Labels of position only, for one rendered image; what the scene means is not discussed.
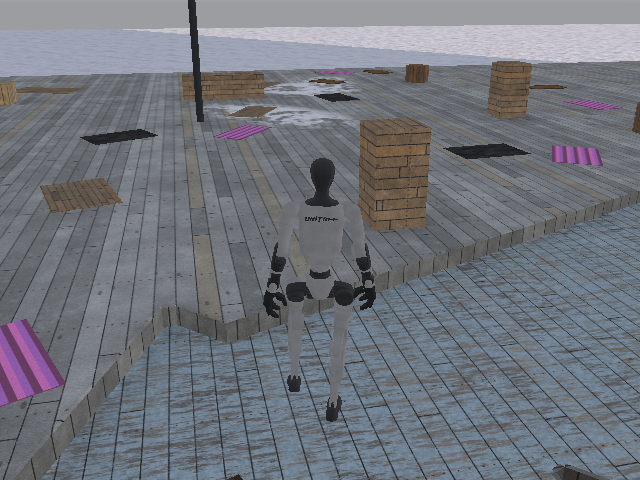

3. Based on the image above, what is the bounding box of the left robot forearm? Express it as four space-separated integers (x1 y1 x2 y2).
266 242 286 293

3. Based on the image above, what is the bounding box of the robot right hand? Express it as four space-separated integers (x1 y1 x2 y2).
354 284 376 310

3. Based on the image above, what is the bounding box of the right robot upper arm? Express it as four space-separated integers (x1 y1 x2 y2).
342 202 367 258

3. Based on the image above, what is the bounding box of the left robot upper arm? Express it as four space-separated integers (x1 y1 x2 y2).
276 201 301 258

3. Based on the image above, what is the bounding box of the robot left hand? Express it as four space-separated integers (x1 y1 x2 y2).
263 290 287 318

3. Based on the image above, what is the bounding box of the right robot forearm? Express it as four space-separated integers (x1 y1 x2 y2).
356 243 375 288

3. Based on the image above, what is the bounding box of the robot left thigh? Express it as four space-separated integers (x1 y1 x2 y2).
286 277 307 330

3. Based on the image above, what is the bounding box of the left robot foot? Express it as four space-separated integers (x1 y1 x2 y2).
287 375 301 392

